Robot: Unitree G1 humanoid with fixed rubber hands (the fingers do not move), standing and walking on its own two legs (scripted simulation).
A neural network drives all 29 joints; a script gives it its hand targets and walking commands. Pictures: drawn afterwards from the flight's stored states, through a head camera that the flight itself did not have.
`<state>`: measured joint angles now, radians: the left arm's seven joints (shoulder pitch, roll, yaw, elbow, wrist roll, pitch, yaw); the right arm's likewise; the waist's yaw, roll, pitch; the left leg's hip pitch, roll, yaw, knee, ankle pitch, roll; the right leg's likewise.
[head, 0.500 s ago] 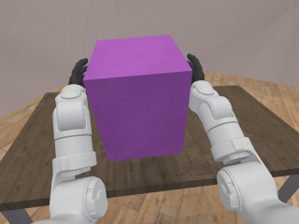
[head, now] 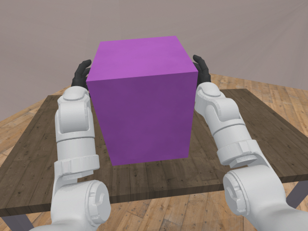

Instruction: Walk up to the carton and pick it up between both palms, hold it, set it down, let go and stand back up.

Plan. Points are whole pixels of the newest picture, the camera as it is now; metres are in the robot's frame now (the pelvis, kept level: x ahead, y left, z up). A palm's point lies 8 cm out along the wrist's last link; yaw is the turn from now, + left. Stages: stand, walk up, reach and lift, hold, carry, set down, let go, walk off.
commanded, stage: hold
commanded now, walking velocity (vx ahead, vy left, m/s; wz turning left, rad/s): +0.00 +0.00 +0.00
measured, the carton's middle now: (144, 99) +0.38 +0.01 +0.23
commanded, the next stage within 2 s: none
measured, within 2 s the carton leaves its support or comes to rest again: neither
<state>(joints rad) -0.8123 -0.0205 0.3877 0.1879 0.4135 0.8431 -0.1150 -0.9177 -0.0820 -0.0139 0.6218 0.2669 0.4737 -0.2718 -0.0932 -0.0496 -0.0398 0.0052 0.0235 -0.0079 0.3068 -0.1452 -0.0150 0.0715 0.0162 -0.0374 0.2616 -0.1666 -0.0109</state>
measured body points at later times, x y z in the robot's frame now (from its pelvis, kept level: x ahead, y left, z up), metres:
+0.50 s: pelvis +0.00 +0.00 +0.00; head -0.08 +0.02 +0.44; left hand +0.37 +0.16 +0.27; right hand +0.38 -0.14 +0.28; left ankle +0.03 +0.13 -0.75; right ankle +0.00 -0.11 -0.75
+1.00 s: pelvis +0.00 +0.00 +0.00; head -0.08 +0.02 +0.44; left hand +0.37 +0.16 +0.27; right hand +0.38 -0.13 +0.27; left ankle +0.03 +0.13 -0.75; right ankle +0.00 -0.11 -0.75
